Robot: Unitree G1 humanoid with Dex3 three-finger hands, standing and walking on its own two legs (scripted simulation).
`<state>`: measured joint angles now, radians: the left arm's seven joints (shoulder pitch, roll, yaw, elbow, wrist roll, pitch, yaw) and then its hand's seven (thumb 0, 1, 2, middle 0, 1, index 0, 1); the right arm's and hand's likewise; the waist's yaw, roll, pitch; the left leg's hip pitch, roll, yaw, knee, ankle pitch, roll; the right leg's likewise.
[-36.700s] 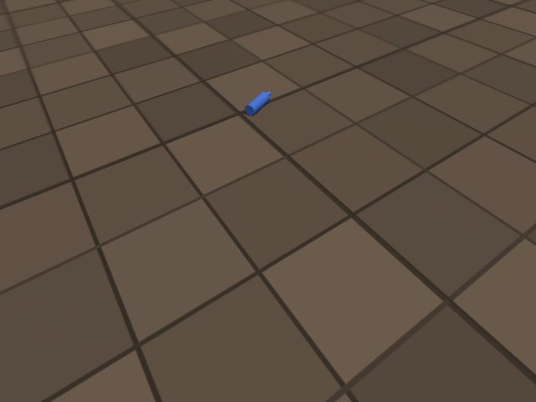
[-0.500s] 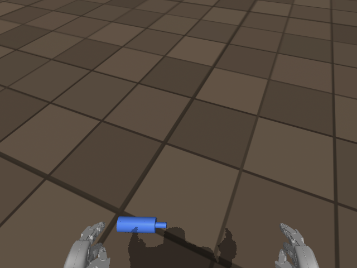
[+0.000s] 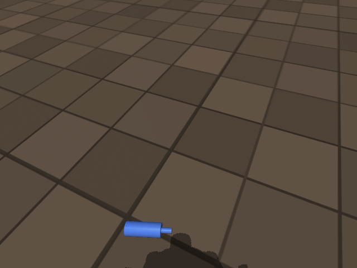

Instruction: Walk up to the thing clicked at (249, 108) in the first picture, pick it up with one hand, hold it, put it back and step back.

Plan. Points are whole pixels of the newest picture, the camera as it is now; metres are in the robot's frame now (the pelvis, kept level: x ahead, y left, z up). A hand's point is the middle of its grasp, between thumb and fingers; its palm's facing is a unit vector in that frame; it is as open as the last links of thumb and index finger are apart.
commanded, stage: stand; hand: left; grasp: from above
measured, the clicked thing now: (148, 229) +0.47 +0.23 -0.73
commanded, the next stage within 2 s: step back in 1.98 s
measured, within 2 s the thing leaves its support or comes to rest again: neither
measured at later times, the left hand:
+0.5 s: hand out of the picture +0.04 +0.24 -0.15, palm faces +0.02 -0.94 -0.34, open 7.4 cm
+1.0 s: hand out of the picture +0.07 +0.23 -0.14, palm faces +0.00 -0.95 -0.32, open 7.4 cm
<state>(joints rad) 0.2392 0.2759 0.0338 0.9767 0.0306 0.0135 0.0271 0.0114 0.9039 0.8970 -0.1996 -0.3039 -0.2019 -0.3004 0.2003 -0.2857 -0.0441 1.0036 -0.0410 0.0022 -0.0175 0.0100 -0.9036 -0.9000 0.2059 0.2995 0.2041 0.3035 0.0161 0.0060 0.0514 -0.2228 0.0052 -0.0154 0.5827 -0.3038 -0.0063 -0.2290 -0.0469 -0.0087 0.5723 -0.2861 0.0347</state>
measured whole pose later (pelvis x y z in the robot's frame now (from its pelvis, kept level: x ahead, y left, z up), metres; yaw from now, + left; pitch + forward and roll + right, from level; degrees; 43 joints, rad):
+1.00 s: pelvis +0.01 -0.01 +0.02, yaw -1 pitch -3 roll +0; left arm 0.12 0.30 0.02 1.16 0.02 -0.01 0.01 0.01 0.90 0.90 -0.20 -0.30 -0.20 -0.30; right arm 0.14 -0.32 -0.02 1.14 -0.02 0.00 -0.01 0.01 -0.90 -0.90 0.21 0.30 0.20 0.30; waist 0.00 0.01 0.07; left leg -0.10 0.02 -0.01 0.35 -0.19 -0.02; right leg -0.12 -0.03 -0.01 0.36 -0.18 0.02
